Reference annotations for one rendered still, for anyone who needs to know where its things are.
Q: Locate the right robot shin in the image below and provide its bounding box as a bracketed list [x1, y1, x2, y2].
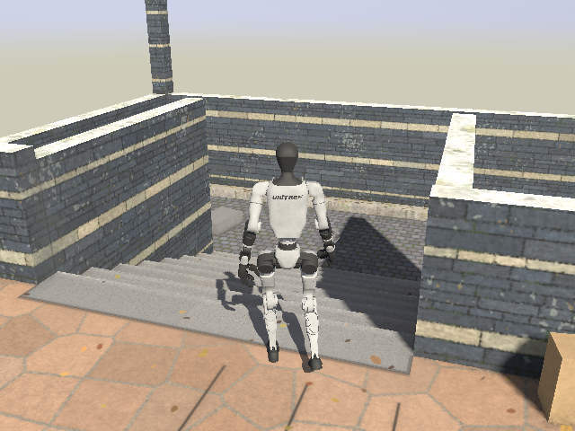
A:
[305, 297, 319, 359]

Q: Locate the left robot shin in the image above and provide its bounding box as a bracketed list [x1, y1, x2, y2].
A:
[262, 294, 277, 351]

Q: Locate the robot left upper arm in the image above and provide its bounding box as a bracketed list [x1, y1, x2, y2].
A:
[247, 181, 269, 233]

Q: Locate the robot right upper arm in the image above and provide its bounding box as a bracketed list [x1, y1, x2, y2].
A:
[306, 181, 329, 230]

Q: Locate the robot right hand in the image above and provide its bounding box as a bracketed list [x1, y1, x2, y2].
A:
[317, 249, 336, 268]

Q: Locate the left robot forearm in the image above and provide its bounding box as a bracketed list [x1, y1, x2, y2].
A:
[239, 219, 256, 265]

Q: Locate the robot shin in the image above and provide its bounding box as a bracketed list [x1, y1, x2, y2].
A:
[305, 297, 319, 359]
[262, 294, 277, 351]

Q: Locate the robot left hand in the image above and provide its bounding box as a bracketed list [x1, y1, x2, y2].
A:
[238, 263, 260, 287]

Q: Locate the right robot forearm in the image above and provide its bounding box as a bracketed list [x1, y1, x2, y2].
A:
[319, 216, 335, 252]

